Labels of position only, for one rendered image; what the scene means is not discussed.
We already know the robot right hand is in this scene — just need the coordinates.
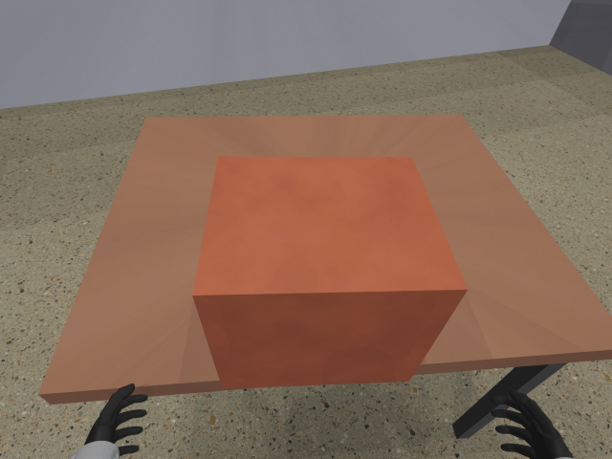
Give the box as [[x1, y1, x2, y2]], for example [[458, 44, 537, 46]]
[[491, 389, 574, 459]]

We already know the robot left hand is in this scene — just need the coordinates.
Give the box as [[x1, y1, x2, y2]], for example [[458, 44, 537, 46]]
[[84, 383, 147, 456]]

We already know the table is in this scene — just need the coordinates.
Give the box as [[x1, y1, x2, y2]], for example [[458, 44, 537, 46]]
[[38, 114, 612, 439]]

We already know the carton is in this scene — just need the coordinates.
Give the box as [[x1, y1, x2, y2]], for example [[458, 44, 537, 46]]
[[192, 157, 468, 389]]

